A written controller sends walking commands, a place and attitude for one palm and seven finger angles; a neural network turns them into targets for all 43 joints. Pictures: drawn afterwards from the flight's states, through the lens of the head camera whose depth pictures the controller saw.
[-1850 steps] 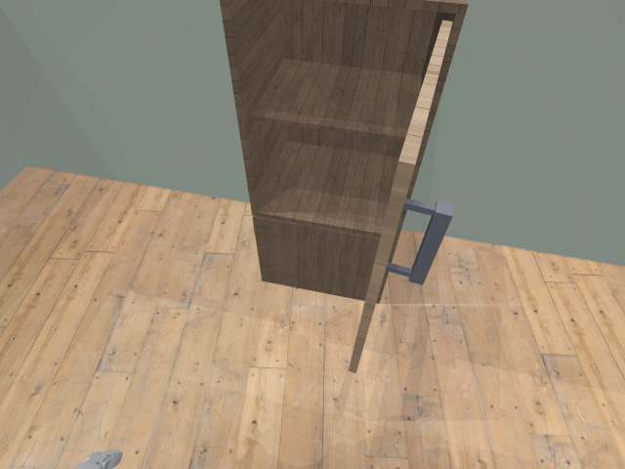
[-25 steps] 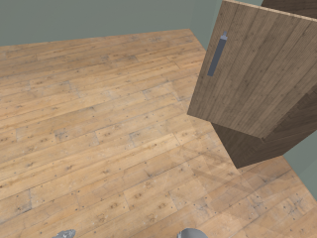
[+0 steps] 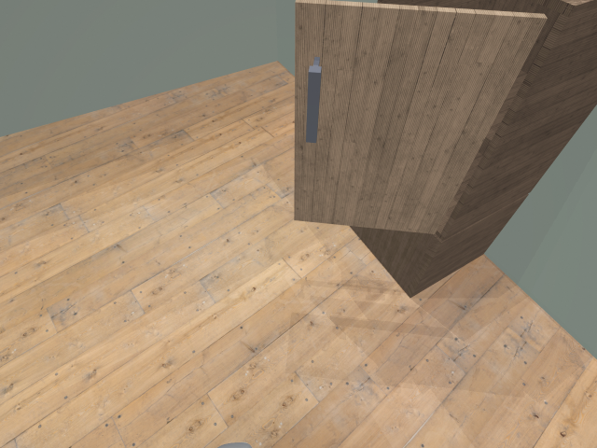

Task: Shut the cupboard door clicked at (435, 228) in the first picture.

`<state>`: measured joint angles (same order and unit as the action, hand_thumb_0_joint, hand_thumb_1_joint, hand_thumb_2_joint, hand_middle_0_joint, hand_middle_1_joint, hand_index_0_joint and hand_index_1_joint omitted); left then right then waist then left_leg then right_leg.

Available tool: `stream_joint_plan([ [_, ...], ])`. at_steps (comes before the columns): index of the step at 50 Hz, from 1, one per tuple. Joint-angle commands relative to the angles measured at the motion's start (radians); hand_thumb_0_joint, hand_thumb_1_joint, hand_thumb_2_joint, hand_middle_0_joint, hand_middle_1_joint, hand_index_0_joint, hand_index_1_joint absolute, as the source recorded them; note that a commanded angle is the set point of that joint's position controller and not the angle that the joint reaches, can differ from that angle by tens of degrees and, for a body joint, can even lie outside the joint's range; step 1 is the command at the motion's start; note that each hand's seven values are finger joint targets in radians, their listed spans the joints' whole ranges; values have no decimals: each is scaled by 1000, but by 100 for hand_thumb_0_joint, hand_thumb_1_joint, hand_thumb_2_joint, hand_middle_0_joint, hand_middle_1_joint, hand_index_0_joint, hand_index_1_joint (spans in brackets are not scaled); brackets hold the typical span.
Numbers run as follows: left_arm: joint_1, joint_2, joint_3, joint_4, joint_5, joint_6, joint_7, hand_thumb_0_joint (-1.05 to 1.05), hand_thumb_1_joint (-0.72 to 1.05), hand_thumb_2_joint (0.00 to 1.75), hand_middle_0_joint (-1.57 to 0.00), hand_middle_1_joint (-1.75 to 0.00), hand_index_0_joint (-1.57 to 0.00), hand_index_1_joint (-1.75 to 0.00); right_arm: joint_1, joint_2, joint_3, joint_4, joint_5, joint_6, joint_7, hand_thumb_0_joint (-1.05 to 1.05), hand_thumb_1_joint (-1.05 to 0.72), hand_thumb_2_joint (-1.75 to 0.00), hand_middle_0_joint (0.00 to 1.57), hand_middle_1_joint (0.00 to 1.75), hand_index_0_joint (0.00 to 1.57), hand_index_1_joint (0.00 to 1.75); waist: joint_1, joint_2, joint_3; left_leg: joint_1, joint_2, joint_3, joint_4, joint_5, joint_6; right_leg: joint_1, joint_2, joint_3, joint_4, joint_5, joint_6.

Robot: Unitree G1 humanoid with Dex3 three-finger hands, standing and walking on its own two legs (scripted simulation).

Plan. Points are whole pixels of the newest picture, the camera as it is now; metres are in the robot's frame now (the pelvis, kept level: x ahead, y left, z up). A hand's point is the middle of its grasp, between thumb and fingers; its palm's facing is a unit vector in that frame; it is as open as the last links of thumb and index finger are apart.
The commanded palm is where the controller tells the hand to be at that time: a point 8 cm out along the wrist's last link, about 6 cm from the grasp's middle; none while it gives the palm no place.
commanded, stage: take the last steps up to it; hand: left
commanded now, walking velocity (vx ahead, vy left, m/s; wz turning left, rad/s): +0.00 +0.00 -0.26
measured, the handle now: (314, 101) +0.72 +0.00 +0.05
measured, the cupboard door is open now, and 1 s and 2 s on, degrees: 53 53 53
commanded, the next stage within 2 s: come to a stop and stand still in 0.82 s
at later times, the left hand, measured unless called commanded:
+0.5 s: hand (215, 412) +0.19 +0.14 -0.16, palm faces -0.22 -0.96 -0.19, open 7.4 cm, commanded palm none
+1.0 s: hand (258, 394) +0.23 +0.08 -0.19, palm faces -0.11 -0.98 -0.15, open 7.4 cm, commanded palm none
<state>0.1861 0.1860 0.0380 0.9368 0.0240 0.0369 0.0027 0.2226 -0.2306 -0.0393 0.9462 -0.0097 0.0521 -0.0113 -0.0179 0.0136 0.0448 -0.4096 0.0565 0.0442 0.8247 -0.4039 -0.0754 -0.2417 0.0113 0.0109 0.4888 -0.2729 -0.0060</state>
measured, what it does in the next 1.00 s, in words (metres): walks ahead: left foot, then right foot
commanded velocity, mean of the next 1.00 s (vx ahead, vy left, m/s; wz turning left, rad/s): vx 0.18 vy -0.09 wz -0.08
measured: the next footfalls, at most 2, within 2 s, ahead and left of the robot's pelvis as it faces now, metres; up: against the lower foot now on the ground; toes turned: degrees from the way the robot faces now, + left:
left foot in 0.06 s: +0.05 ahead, +0.12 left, +0.00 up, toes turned +3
right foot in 0.52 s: +0.11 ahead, -0.18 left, +0.00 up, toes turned -14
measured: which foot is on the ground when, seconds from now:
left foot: up 0.00-0.04, down 0.06-0.52, up 0.54-0.84, down 0.86-1.00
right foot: down 0.00-0.06, up 0.08-0.50, down 0.52-0.88, up 0.90-1.00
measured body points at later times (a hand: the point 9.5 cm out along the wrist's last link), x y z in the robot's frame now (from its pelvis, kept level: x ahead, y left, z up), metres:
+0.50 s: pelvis +0.06 -0.03 +0.00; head +0.09 -0.04 +0.45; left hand +0.21 +0.19 -0.14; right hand -0.05 -0.26 -0.14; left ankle +0.01 +0.12 -0.74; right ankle +0.07 -0.17 -0.72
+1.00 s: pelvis +0.21 -0.09 +0.00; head +0.25 -0.08 +0.44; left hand +0.24 +0.13 -0.17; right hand +0.25 -0.33 -0.14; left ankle +0.26 -0.01 -0.74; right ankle +0.12 -0.20 -0.67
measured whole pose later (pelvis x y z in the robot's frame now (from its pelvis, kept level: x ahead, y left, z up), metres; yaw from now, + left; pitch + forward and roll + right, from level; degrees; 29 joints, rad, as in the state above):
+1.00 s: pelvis +0.21 -0.09 +0.00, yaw -8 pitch +0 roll -1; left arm 0.28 0.17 0.03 1.11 0.01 0.01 0.01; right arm 0.19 -0.15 -0.01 0.97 -0.03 -0.05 -0.03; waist 0.00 -0.03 0.06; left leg -0.31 0.04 0.15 0.56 -0.25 0.05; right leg -0.34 -0.01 -0.04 1.02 -0.48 -0.01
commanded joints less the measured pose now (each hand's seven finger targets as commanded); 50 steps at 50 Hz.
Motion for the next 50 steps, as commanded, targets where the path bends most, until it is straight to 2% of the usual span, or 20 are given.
stream_joint_plan([
  [1,-19,194,63,-54,-8,-15,14,0,90,90,-20,-30,-20,-30,105,-62,-11,-25,-2,-45,-18,0,-90,-90,20,30,20,30,-25,-131,-100,214,-12,10,-381,224,20,-11,-192,197,-25,332,-109],
  [3,47,95,43,-65,-20,-4,5,0,90,90,-20,-30,-20,-30,117,-193,-26,-28,-19,-59,-25,0,-90,-90,20,30,20,30,-2,235,-103,304,276,-289,-493,417,153,-173,-3,34,169,-104,1],
  [5,-11,116,47,-77,-3,7,-2,0,90,90,-20,-30,-20,-30,148,-216,-30,-21,-33,-62,-41,0,-90,-90,20,30,20,30,-40,278,-75,280,382,-412,-574,315,243,-281,3,37,513,-323,16],
  [9,-29,101,54,-49,5,-4,-39,0,90,90,-20,-30,-20,-30,114,-152,-19,-26,-33,-79,-37,0,-90,-90,20,30,20,30,-17,108,-20,297,286,-209,-595,217,196,-361,-39,20,626,-128,25],
  [20,-146,72,36,-55,6,-16,-68,0,90,90,-20,-30,-20,-30,208,-159,-46,66,-35,-90,-22,0,-90,-90,20,30,20,30,-57,171,14,299,299,-64,-607,165,187,-238,-63,-77,213,-50,23],
  [24,12,103,49,14,6,-31,-61,0,90,90,-20,-30,-20,-30,159,-161,-46,76,-30,-84,-13,0,-90,-90,20,30,20,30,27,96,-23,149,233,3,-463,126,131,97,-3,-137,-10,56,1],
  [25,103,149,59,48,7,-41,-50,0,90,90,-20,-30,-20,-30,153,-132,-41,75,-22,-84,-5,0,-90,-90,20,30,20,30,74,-22,-41,10,177,60,-315,124,101,288,-50,-67,-90,12,-33],
  [26,247,246,80,92,11,-56,-33,0,90,90,-20,-30,-20,-30,121,-54,-20,44,-9,-89,2,0,-90,-90,20,30,20,30,140,-265,-100,-198,46,178,-36,-65,54,458,-287,239,-196,-165,-126],
  [27,291,283,81,106,-4,-54,-22,0,90,90,-20,-30,-20,-30,33,-52,-14,-3,-9,-83,1,0,-90,-90,20,30,20,30,158,-260,-65,-274,8,75,178,-255,61,362,-398,412,-307,-197,-187],
  [28,236,261,75,100,-4,-60,-11,0,90,90,-20,-30,-20,-30,19,-62,-22,3,-9,-77,-2,0,-90,-90,20,30,20,30,128,-303,-26,-303,41,2,285,-185,72,264,-389,434,-344,-246,-210],
  [31,60,128,40,62,-4,-71,3,0,90,90,-20,-30,-20,-30,76,-40,-22,44,-21,-73,8,0,-90,-90,20,30,20,30,16,-140,2,-215,91,-9,257,-5,57,141,-289,154,-299,-32,-197],
  [33,54,101,27,71,-5,-88,2,0,90,90,-20,-30,-20,-30,112,-8,-16,58,-24,-65,13,0,-90,-90,20,30,20,30,-16,-118,-5,-144,72,26,181,53,42,102,-252,45,-281,191,-183],
  [38,87,110,24,105,-1,-97,7,0,90,90,-20,-30,-20,-30,60,13,-6,27,-19,-74,19,0,-90,-90,20,30,20,30,-13,-113,3,-46,45,56,-96,106,57,110,-253,33,-239,330,-193],
  [41,79,113,25,117,-10,-90,7,0,90,90,-20,-30,-20,-30,116,-6,-5,52,-20,-88,13,0,-90,-90,20,30,20,30,-51,-81,-2,144,-2,86,-279,239,68,77,-203,5,-126,348,-151],
  [42,88,104,22,117,-15,-87,7,0,90,90,-20,-30,-20,-30,191,-40,-11,77,-24,-97,9,0,-90,-90,20,30,20,30,-76,-22,-51,282,9,48,-329,346,80,38,-159,-29,14,362,-119],
  [43,135,68,19,106,-17,-82,7,0,90,90,-20,-30,-20,-30,271,-115,-24,94,-35,-105,-1,0,-90,-90,20,30,20,30,-90,129,-110,441,173,-167,-382,466,157,-103,-73,-80,217,156,-65],
  [44,160,45,8,88,-21,-82,4,0,90,90,-20,-30,-20,-30,328,-192,-40,100,-39,-98,-11,0,-90,-90,20,30,20,30,-95,269,-150,538,381,-420,-467,558,280,-260,11,-126,463,-305,-33],
  [45,110,75,6,70,-7,-70,11,0,90,90,-20,-30,-20,-30,319,-205,-36,97,-33,-91,-25,0,-90,-90,20,30,20,30,-102,294,-130,490,426,-477,-512,520,313,-320,-8,-32,644,-365,-30],
  [48,69,39,12,81,-11,-56,5,0,90,90,-20,-30,-20,-30,113,-83,0,41,-23,-94,-36,0,-90,-90,20,30,20,30,-9,81,-17,243,313,-227,-521,688,262,-254,-97,33,587,-188,9],
  [50,115,4,7,98,-14,-32,10,0,90,90,-20,-30,-20,-30,29,-66,7,36,-18,-92,-43,0,-90,-90,20,30,20,30,28,83,-49,216,256,-74,-477,877,229,-118,-84,-9,373,-158,29],
])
